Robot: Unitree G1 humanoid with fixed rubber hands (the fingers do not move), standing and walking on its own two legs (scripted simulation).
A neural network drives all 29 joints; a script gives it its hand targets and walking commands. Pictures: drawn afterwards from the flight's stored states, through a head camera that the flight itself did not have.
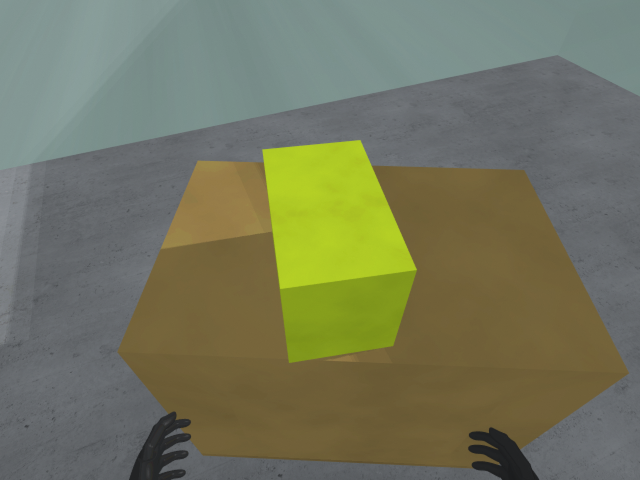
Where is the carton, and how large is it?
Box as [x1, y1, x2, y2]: [262, 140, 416, 362]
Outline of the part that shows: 360,140 262,149 289,362 390,346 393,344 416,269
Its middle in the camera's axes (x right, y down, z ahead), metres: +0.01 +0.02 +0.65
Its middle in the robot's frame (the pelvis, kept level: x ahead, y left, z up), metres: +0.49 +0.01 -0.02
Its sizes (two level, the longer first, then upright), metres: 0.295 0.174 0.206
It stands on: a pedestal, 0.65 m high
